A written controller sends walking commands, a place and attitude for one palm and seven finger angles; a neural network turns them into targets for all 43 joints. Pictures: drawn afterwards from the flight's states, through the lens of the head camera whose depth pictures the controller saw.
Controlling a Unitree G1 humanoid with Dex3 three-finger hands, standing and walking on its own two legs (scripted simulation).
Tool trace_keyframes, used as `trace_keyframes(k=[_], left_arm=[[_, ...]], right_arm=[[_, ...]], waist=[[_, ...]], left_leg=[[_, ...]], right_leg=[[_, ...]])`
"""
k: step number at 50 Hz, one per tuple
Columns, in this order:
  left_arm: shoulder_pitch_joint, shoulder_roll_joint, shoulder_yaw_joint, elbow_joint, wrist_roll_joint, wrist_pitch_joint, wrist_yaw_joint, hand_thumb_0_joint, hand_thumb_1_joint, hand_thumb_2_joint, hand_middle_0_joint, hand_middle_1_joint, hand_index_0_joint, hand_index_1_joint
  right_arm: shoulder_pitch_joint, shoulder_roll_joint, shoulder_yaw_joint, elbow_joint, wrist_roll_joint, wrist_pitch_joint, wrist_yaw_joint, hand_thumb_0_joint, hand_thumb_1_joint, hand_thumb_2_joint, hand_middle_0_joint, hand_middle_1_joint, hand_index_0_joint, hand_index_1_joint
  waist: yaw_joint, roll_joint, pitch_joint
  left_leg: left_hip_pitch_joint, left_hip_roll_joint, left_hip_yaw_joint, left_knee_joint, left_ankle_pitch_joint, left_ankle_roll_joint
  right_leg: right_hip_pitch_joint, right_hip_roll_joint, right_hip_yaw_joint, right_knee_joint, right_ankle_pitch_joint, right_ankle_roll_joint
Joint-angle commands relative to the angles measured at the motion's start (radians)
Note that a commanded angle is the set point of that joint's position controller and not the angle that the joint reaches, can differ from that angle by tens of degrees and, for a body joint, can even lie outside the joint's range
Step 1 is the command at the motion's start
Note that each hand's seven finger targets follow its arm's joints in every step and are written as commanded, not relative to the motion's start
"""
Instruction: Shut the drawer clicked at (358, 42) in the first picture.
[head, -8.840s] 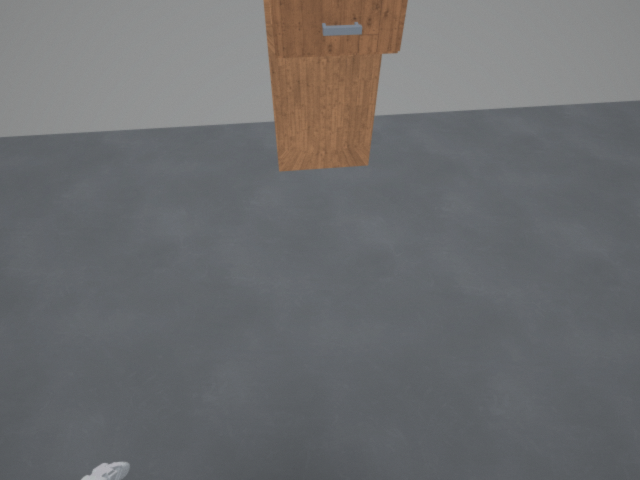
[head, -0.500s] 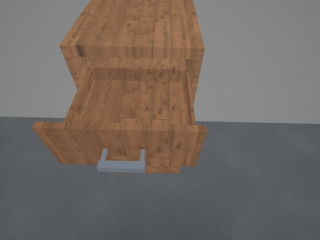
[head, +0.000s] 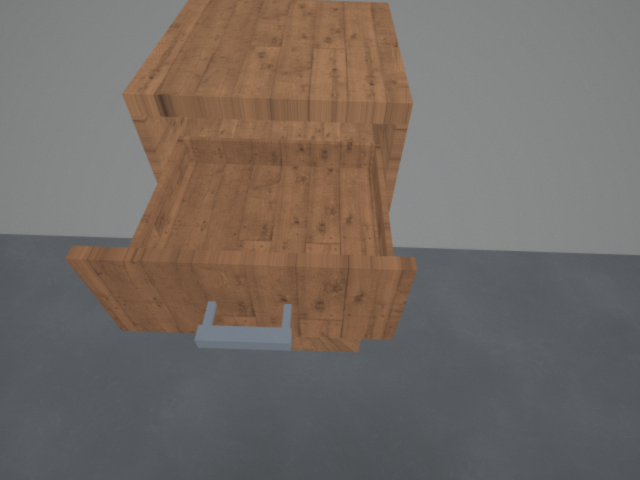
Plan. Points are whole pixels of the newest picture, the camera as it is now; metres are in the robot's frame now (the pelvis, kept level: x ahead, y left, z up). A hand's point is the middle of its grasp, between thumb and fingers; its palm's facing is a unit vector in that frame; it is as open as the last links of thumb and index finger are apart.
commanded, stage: shuffle to correct the standing spot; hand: left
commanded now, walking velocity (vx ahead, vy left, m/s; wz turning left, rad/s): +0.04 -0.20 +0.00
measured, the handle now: (247, 323) +0.30 +0.12 +0.02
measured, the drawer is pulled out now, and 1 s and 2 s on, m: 0.30 0.30 0.30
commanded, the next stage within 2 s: come to a stop and stand still in 0.20 s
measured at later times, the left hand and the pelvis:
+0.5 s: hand out of the picture +0.06 +0.11 -0.19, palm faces +0.01 -0.98 -0.20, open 7.3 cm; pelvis +0.04 -0.07 -0.01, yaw +0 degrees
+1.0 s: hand out of the picture +0.06 +0.12 -0.17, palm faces +0.01 -0.97 -0.23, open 7.3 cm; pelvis +0.06 -0.06 +0.00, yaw -1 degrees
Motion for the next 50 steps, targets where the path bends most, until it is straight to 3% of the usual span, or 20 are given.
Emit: trace_keyframes(k=[1,4,6,7,8,9,10,11,13,15,19,22,24,25,32,46,47,48,49,50], left_arm=[[0.02,0.077,0.032,-0.067,0.011,0.009,-0.008,0.0,0.9,0.9,-0.2,-0.3,-0.2,-0.3],[0.022,0.081,0.043,-0.095,0.015,0.015,-0.016,0.0,0.9,0.9,-0.2,-0.3,-0.2,-0.3],[0.065,0.081,0.05,-0.094,0.016,0.01,-0.019,0.0,0.9,0.9,-0.2,-0.3,-0.2,-0.3],[0.086,0.094,0.054,-0.087,0.015,0.009,-0.016,0.0,0.9,0.9,-0.2,-0.3,-0.2,-0.3],[0.101,0.119,0.059,-0.086,0.014,0.007,-0.013,0.0,0.9,0.9,-0.2,-0.3,-0.2,-0.3],[0.127,0.147,0.066,-0.077,0.015,0.004,-0.005,0.0,0.9,0.9,-0.2,-0.3,-0.2,-0.3],[0.151,0.16,0.072,-0.073,0.014,0.0,-0.001,0.0,0.9,0.9,-0.2,-0.3,-0.2,-0.3],[0.137,0.152,0.072,-0.087,0.016,0.001,0.006,0.0,0.9,0.9,-0.2,-0.3,-0.2,-0.3],[0.078,0.14,0.069,-0.115,0.011,0.002,0.013,0.0,0.9,0.9,-0.2,-0.3,-0.2,-0.3],[0.035,0.146,0.068,-0.142,0.019,0.001,0.017,0.0,0.9,0.9,-0.2,-0.3,-0.2,-0.3],[0.022,0.145,0.058,-0.129,0.015,-0.016,0.02,0.0,0.9,0.9,-0.2,-0.3,-0.2,-0.3],[-0.007,0.129,0.038,-0.115,-0.004,-0.031,0.019,0.0,0.9,0.9,-0.2,-0.3,-0.2,-0.3],[0.026,0.095,0.031,-0.12,-0.007,-0.03,0.02,0.0,0.9,0.9,-0.2,-0.3,-0.2,-0.3],[0.03,0.099,0.027,-0.107,-0.008,-0.024,0.023,0.0,0.9,0.9,-0.2,-0.3,-0.2,-0.3],[0.055,0.108,0.018,-0.083,-0.008,-0.031,0.027,0.0,0.9,0.9,-0.2,-0.3,-0.2,-0.3],[0.085,0.096,0.009,-0.053,-0.012,-0.041,0.025,0.0,0.9,0.9,-0.2,-0.3,-0.2,-0.3],[0.131,0.126,0.023,-0.023,0.011,-0.071,0.061,0.0,0.9,0.9,-0.2,-0.3,-0.2,-0.3],[0.132,0.176,0.032,-0.03,0.004,-0.069,0.054,0.0,0.9,0.9,-0.2,-0.3,-0.2,-0.3],[0.127,0.161,0.025,-0.06,-0.004,-0.072,0.049,0.0,0.9,0.9,-0.2,-0.3,-0.2,-0.3],[0.096,0.146,0.023,-0.078,-0.011,-0.067,0.045,0.0,0.9,0.9,-0.2,-0.3,-0.2,-0.3]], right_arm=[[0.085,-0.172,-0.041,-0.02,-0.003,-0.002,-0.02,0.0,-0.9,-0.9,0.2,0.3,0.2,0.3],[0.076,-0.183,-0.052,-0.037,-0.007,-0.003,-0.022,0.0,-0.9,-0.9,0.2,0.3,0.2,0.3],[0.056,-0.18,-0.053,-0.05,-0.008,-0.004,-0.021,0.0,-0.9,-0.9,0.2,0.3,0.2,0.3],[0.059,-0.168,-0.052,-0.057,-0.006,-0.002,-0.021,0.0,-0.9,-0.9,0.2,0.3,0.2,0.3],[0.057,-0.145,-0.048,-0.063,-0.004,0.002,-0.018,0.0,-0.9,-0.9,0.2,0.3,0.2,0.3],[0.052,-0.116,-0.04,-0.069,-0.001,0.007,-0.018,0.0,-0.9,-0.9,0.2,0.3,0.2,0.3],[0.021,-0.1,-0.035,-0.08,0.002,0.015,-0.018,0.0,-0.9,-0.9,0.2,0.3,0.2,0.3],[-0.006,-0.102,-0.035,-0.088,0.002,0.015,-0.018,0.0,-0.9,-0.9,0.2,0.3,0.2,0.3],[0.002,-0.103,-0.043,-0.082,0.005,0.013,-0.013,0.0,-0.9,-0.9,0.2,0.3,0.2,0.3],[0.005,-0.1,-0.043,-0.088,0.004,0.017,-0.007,0.0,-0.9,-0.9,0.2,0.3,0.2,0.3],[-0.006,-0.054,-0.02,-0.095,0.01,0.011,-0.002,0.0,-0.9,-0.9,0.2,0.3,0.2,0.3],[0.047,-0.053,-0.002,-0.056,0.012,0.003,0.0,0.0,-0.9,-0.9,0.2,0.3,0.2,0.3],[0.022,-0.101,-0.005,-0.061,0.011,-0.004,-0.003,0.0,-0.9,-0.9,0.2,0.3,0.2,0.3],[0.003,-0.102,-0.003,-0.055,0.013,-0.006,-0.009,0.0,-0.9,-0.9,0.2,0.3,0.2,0.3],[-0.005,-0.092,0.005,-0.056,0.015,0.002,-0.008,0.0,-0.9,-0.9,0.2,0.3,0.2,0.3],[0.034,-0.1,0.023,-0.018,0.013,-0.013,-0.005,0.0,-0.9,-0.9,0.2,0.3,0.2,0.3],[-0.009,-0.141,0.013,-0.113,0.014,-0.028,-0.003,0.0,-0.9,-0.9,0.2,0.3,0.2,0.3],[0.002,-0.129,0.016,-0.133,0.011,-0.022,0.001,0.0,-0.9,-0.9,0.2,0.3,0.2,0.3],[0.073,-0.092,0.017,-0.147,0.002,-0.034,0.003,0.0,-0.9,-0.9,0.2,0.3,0.2,0.3],[0.084,-0.098,0.012,-0.152,0.001,-0.036,0.002,0.0,-0.9,-0.9,0.2,0.3,0.2,0.3]], waist=[[-0.013,0.126,0.069],[-0.001,0.137,0.059],[0.021,0.081,0.034],[0.022,0.023,0.023],[0.029,-0.1,0.009],[0.037,-0.242,0.002],[0.052,-0.265,-0.006],[0.052,-0.183,0.008],[0.027,-0.047,-0.013],[0.014,-0.056,-0.028],[0.002,-0.014,-0.015],[-0.026,-0.011,-0.036],[0.006,0.034,-0.026],[0.007,0.123,-0.021],[0.01,-0.025,-0.05],[0.014,-0.02,-0.009],[0.013,-0.087,0.037],[0.006,-0.055,-0.054],[-0.02,-0.049,-0.174],[-0.032,-0.023,-0.209]], left_leg=[[-0.002,0.286,-0.264,-0.143,0.205,0.078],[-0.049,0.322,-0.269,-0.116,0.217,0.099],[-0.102,0.279,-0.21,-0.037,0.235,0.063],[-0.152,0.231,-0.162,0.01,0.195,0.037],[-0.221,0.17,-0.095,0.082,0.117,0.011],[-0.286,0.087,0.002,0.22,-0.003,-0.024],[-0.344,0.046,0.013,0.394,-0.246,-0.046],[-0.38,0.065,-0.027,0.514,-0.293,-0.046],[-0.391,0.082,-0.028,0.586,-0.258,-0.055],[-0.353,0.083,-0.01,0.535,-0.244,-0.059],[-0.226,0.069,-0.013,0.307,-0.134,-0.06],[-0.01,0.085,-0.032,0.02,0.194,-0.042],[0.045,0.175,-0.091,0.048,0.483,0.004],[0.031,0.181,-0.119,0.057,0.533,0.019],[0.007,0.144,-0.093,0.025,0.382,-0.008],[0.032,0.141,-0.118,-0.043,0.397,0.004],[-0.098,0.102,-0.02,0.203,0.298,-0.03],[-0.163,0.058,-0.023,0.189,0.107,-0.035],[-0.156,0.047,-0.032,0.139,0.044,-0.02],[-0.101,0.054,-0.047,0.113,0.131,-0.011]], right_leg=[[-0.18,-0.007,-0.023,0.094,-0.051,-0.006],[-0.198,-0.014,-0.02,0.156,-0.102,-0.01],[-0.099,-0.017,-0.008,0.035,0.03,-0.022],[-0.026,-0.036,0.034,-0.006,0.116,-0.04],[0.053,-0.081,0.107,-0.061,0.163,-0.07],[0.115,-0.17,0.218,-0.13,0.242,-0.12],[0.142,-0.24,0.293,-0.194,0.361,-0.191],[0.136,-0.258,0.291,-0.189,0.425,-0.253],[0.163,-0.223,0.204,-0.125,0.559,-0.292],[0.146,-0.203,0.152,-0.097,0.597,-0.284],[0.079,-0.211,0.173,-0.095,0.592,-0.245],[0.032,-0.138,0.1,-0.034,0.59,-0.109],[-0.022,-0.086,0.077,-0.059,0.451,-0.006],[-0.005,-0.091,0.08,-0.074,0.419,0.01],[0.108,-0.128,0.088,-0.13,0.562,0.016],[0.097,-0.121,0.084,-0.163,0.441,-0.008],[0.07,-0.153,0.123,-0.136,0.999,0.087],[0.223,-0.207,0.126,-0.038,1.242,0.032],[0.285,-0.216,0.1,0.035,1.195,-0.02],[0.253,-0.195,0.072,0.075,1.059,-0.063]])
